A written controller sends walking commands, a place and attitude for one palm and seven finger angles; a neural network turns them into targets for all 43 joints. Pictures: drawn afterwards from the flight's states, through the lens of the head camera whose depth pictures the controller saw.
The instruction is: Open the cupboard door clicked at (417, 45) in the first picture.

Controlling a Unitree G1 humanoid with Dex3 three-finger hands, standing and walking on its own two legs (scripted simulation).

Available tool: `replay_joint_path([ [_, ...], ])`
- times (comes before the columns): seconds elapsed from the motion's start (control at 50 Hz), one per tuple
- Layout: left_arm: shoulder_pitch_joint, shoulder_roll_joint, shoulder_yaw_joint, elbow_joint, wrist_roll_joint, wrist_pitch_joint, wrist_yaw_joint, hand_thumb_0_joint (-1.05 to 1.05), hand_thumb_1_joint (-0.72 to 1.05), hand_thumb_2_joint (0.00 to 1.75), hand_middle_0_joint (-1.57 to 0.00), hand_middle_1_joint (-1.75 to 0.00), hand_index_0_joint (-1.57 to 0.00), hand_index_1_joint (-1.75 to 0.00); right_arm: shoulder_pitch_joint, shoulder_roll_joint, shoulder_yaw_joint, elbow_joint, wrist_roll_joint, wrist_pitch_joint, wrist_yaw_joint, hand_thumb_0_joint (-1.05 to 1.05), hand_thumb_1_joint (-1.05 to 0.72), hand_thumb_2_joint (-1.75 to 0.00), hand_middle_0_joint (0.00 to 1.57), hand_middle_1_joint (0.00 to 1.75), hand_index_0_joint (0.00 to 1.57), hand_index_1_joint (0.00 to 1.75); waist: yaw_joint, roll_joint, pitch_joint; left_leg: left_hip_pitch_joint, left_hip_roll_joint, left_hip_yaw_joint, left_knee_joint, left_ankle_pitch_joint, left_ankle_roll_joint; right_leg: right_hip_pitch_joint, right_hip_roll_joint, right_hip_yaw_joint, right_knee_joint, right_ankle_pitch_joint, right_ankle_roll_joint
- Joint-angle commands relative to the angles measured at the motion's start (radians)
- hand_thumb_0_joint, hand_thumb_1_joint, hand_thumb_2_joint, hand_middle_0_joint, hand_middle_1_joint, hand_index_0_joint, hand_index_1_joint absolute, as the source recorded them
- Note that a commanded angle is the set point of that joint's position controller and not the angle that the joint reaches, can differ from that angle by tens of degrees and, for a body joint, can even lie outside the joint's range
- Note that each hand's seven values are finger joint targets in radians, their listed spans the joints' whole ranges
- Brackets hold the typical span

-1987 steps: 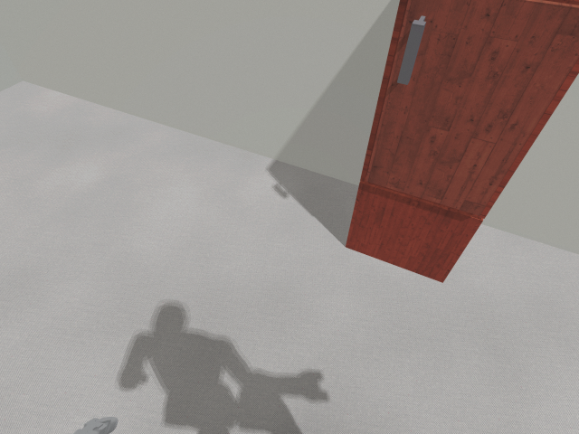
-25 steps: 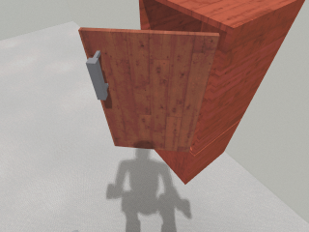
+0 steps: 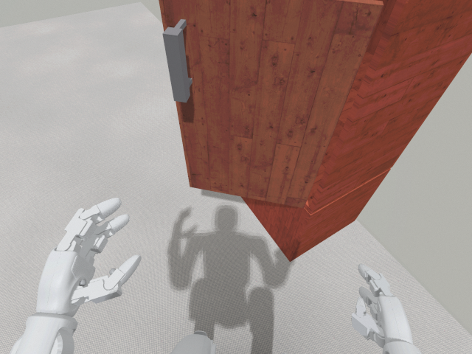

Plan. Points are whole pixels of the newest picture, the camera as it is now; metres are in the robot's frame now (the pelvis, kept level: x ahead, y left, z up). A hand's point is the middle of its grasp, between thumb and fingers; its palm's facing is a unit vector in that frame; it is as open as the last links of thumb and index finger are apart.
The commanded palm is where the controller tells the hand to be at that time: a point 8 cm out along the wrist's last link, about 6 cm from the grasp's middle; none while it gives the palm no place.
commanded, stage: raise the hand with hooked fingers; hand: left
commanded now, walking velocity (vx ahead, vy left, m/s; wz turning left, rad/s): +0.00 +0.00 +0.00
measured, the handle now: (181, 61) +0.60 +0.18 +0.17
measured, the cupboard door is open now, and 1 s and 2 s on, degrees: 47 47 47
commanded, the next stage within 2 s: move the hooked fingers beside the handle in 1.50 s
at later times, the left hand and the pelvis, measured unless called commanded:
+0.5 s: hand (102, 210) +0.28 +0.24 +0.11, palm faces -0.09 -0.99 -0.07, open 12.6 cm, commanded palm +0.26 +0.29 +0.13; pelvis +0.02 +0.02 +0.03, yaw -2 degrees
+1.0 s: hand (43, 142) +0.32 +0.30 +0.21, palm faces +0.01 -1.00 -0.08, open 14.0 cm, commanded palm +0.29 +0.33 +0.20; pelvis +0.02 +0.02 +0.05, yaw -2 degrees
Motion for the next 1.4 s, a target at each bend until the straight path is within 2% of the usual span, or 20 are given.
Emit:
replay_joint_path([
  [0.0,-0.293,0.188,-0.003,-0.117,0.004,0.053,-0.121,0.00,0.18,0.59,-0.25,-0.76,-0.25,-0.76,0.016,-0.138,-0.033,-0.096,0.025,-0.065,-0.036,0.00,-0.90,-0.90,0.20,0.30,0.20,0.30,-0.121,0.027,-0.115,0.122,-0.019,-0.034,-0.161,0.044,0.035,0.006,-0.022,0.256,-0.303,-0.012,0.067],
  [0.08,-0.178,0.268,0.171,-0.043,-0.052,0.250,-0.137,0.00,0.08,0.55,-0.26,-0.82,-0.26,-0.82,-0.028,-0.128,-0.026,-0.134,0.030,-0.048,-0.040,0.00,-0.90,-0.90,0.20,0.30,0.20,0.30,-0.020,-0.058,-0.204,0.134,-0.032,-0.027,-0.220,0.129,0.029,0.172,-0.046,0.247,-0.332,0.068,0.079],
  [0.14,-0.193,0.291,0.281,-0.121,-0.116,0.270,-0.082,0.00,0.01,0.52,-0.26,-0.87,-0.26,-0.87,-0.045,-0.108,-0.014,-0.149,0.017,-0.049,-0.036,0.00,-0.90,-0.90,0.20,0.30,0.20,0.30,0.028,-0.034,-0.246,0.171,-0.031,-0.032,-0.251,0.210,0.017,0.255,-0.042,0.224,-0.312,0.192,0.079],
  [0.18,-0.189,0.261,0.276,-0.182,-0.111,0.227,-0.043,0.00,-0.03,0.50,-0.27,-0.90,-0.27,-0.90,-0.017,-0.098,-0.015,-0.137,0.013,-0.063,-0.023,0.00,-0.90,-0.90,0.20,0.30,0.20,0.30,0.018,0.021,-0.245,0.231,-0.024,-0.023,-0.279,0.271,0.016,0.243,-0.026,0.183,-0.290,0.308,0.072],
  [0.22,-0.183,0.216,0.226,-0.194,-0.084,0.185,-0.022,0.00,-0.08,0.48,-0.27,-0.93,-0.27,-0.93,0.002,-0.104,-0.023,-0.125,0.008,-0.077,-0.012,0.00,-0.90,-0.90,0.20,0.30,0.20,0.30,-0.005,0.004,-0.201,0.258,-0.021,-0.015,-0.294,0.283,0.019,0.192,-0.009,0.152,-0.282,0.336,0.071],
  [0.34,-0.321,0.211,0.126,-0.119,-0.050,0.201,-0.106,0.00,-0.22,0.42,-0.28,-1.02,-0.28,-1.02,0.035,-0.146,-0.032,-0.095,0.021,-0.103,-0.023,0.00,-0.90,-0.90,0.20,0.30,0.20,0.30,-0.069,0.002,-0.097,0.290,-0.020,-0.020,-0.316,0.199,0.030,0.122,-0.004,0.161,-0.333,0.240,0.074],
  [0.44,-0.405,0.373,0.276,-0.200,-0.062,0.238,-0.108,0.00,-0.34,0.37,-0.29,-1.10,-0.29,-1.10,0.029,-0.151,-0.031,-0.090,0.021,-0.111,-0.043,0.00,-0.90,-0.90,0.20,0.30,0.20,0.30,-0.018,0.075,-0.231,0.407,-0.019,-0.035,-0.363,0.297,0.028,0.235,0.001,0.139,-0.338,0.323,0.056],
  [0.46,-0.421,0.369,0.291,-0.221,-0.069,0.235,-0.100,0.00,-0.36,0.36,-0.29,-1.11,-0.29,-1.11,0.025,-0.143,-0.028,-0.090,0.020,-0.111,-0.042,0.00,-0.90,-0.90,0.20,0.30,0.20,0.30,-0.016,0.092,-0.250,0.434,-0.019,-0.037,-0.373,0.329,0.024,0.253,0.001,0.129,-0.337,0.356,0.054],
  [0.54,-0.436,0.354,0.298,-0.158,-0.081,0.256,-0.091,0.00,-0.45,0.32,-0.30,-1.17,-0.30,-1.17,0.019,-0.139,-0.017,-0.079,0.020,-0.105,-0.037,0.00,-0.90,-0.90,0.20,0.30,0.20,0.30,-0.014,0.093,-0.169,0.464,-0.013,-0.040,-0.400,0.386,0.015,0.258,0.013,0.115,-0.360,0.415,0.048],
  [0.58,-0.466,0.319,0.260,-0.084,-0.080,0.297,-0.116,0.00,-0.50,0.30,-0.30,-1.20,-0.30,-1.20,0.011,-0.141,-0.015,-0.071,0.029,-0.095,-0.040,0.00,-0.90,-0.90,0.20,0.30,0.20,0.30,-0.030,0.061,-0.110,0.451,-0.011,-0.038,-0.422,0.352,0.016,0.239,0.011,0.110,-0.379,0.400,0.052],
  [0.66,-0.518,0.338,0.243,0.015,-0.071,0.403,-0.179,0.00,-0.50,0.30,-0.30,-1.20,-0.30,-1.20,0.000,-0.150,-0.008,-0.085,0.041,-0.077,-0.049,0.00,-0.90,-0.90,0.20,0.30,0.20,0.30,-0.028,0.031,-0.076,0.441,-0.017,-0.036,-0.446,0.300,0.025,0.246,0.006,0.123,-0.420,0.371,0.056],
  [0.72,-0.619,0.397,0.270,-0.022,-0.063,0.429,-0.199,0.00,-0.50,0.30,-0.30,-1.20,-0.30,-1.20,-0.013,-0.148,-0.001,-0.098,0.041,-0.068,-0.055,0.00,-0.90,-0.90,0.20,0.30,0.20,0.30,-0.028,0.034,-0.120,0.476,-0.019,-0.046,-0.458,0.302,0.028,0.270,0.007,0.121,-0.433,0.359,0.054],
  [0.76,-0.698,0.461,0.316,-0.086,-0.067,0.416,-0.197,0.00,-0.50,0.30,-0.30,-1.20,-0.30,-1.20,-0.023,-0.139,0.007,-0.105,0.035,-0.064,-0.054,0.00,-0.90,-0.90,0.20,0.30,0.20,0.30,-0.018,0.102,-0.168,0.526,-0.023,-0.049,-0.466,0.323,0.026,0.297,0.009,0.131,-0.445,0.368,0.046],
  [0.84,-0.737,0.521,0.386,-0.099,-0.080,0.376,-0.182,0.00,-0.50,0.30,-0.30,-1.20,-0.30,-1.20,-0.021,-0.131,0.019,-0.091,0.026,-0.066,-0.055,0.00,-0.90,-0.90,0.20,0.30,0.20,0.30,-0.011,0.083,-0.208,0.575,-0.019,-0.055,-0.480,0.378,0.021,0.346,0.017,0.127,-0.464,0.411,0.042],
  [0.94,-0.760,0.487,0.342,0.103,-0.074,0.436,-0.229,0.00,-0.50,0.30,-0.30,-1.20,-0.30,-1.20,-0.019,-0.142,0.019,-0.064,0.042,-0.055,-0.059,0.00,-0.90,-0.90,0.20,0.30,0.20,0.30,-0.025,0.078,-0.090,0.528,-0.021,-0.046,-0.509,0.306,0.026,0.311,0.007,0.133,-0.500,0.369,0.046],
  [1.04,-0.744,0.456,0.286,0.176,-0.069,0.507,-0.281,0.00,-0.50,0.30,-0.30,-1.20,-0.30,-1.20,-0.018,-0.153,0.014,-0.086,0.049,-0.048,-0.051,0.00,-0.90,-0.90,0.20,0.30,0.20,0.30,-0.023,0.032,-0.104,0.513,-0.025,-0.045,-0.499,0.311,0.031,0.306,-0.002,0.143,-0.494,0.379,0.051],
  [1.16,-0.764,0.574,0.423,-0.005,-0.097,0.421,-0.247,0.00,-0.50,0.30,-0.30,-1.20,-0.30,-1.20,-0.029,-0.145,0.007,-0.106,0.035,-0.061,-0.034,0.00,-0.90,-0.90,0.20,0.30,0.20,0.30,0.004,0.038,-0.242,0.558,-0.031,-0.035,-0.483,0.382,0.035,0.376,0.000,0.156,-0.479,0.444,0.051],
  [1.2,-0.745,0.566,0.442,0.016,-0.096,0.402,-0.222,0.00,-0.50,0.30,-0.30,-1.20,-0.30,-1.20,-0.019,-0.141,0.005,-0.098,0.034,-0.063,-0.036,0.00,-0.90,-0.90,0.20,0.30,0.20,0.30,0.005,0.062,-0.214,0.555,-0.030,-0.026,-0.489,0.380,0.034,0.364,0.002,0.148,-0.480,0.447,0.051],
  [1.32,-0.774,0.484,0.344,0.093,-0.061,0.442,-0.214,0.00,-0.50,0.30,-0.30,-1.20,-0.30,-1.20,-0.017,-0.143,0.002,-0.078,0.044,-0.056,-0.046,0.00,-0.90,-0.90,0.20,0.30,0.20,0.30,-0.026,0.120,-0.098,0.522,-0.024,-0.015,-0.498,0.306,0.034,0.303,-0.012,0.167,-0.504,0.384,0.059],
  [1.38,-0.787,0.492,0.340,0.058,-0.061,0.451,-0.229,0.00,-0.50,0.30,-0.30,-1.20,-0.30,-1.20,-0.018,-0.145,-0.001,-0.086,0.043,-0.056,-0.051,0.00,-0.90,-0.90,0.20,0.30,0.20,0.30,-0.026,0.086,-0.163,0.544,-0.025,-0.013,-0.480,0.343,0.040,0.340,-0.017,0.183,-0.494,0.440,0.069],
])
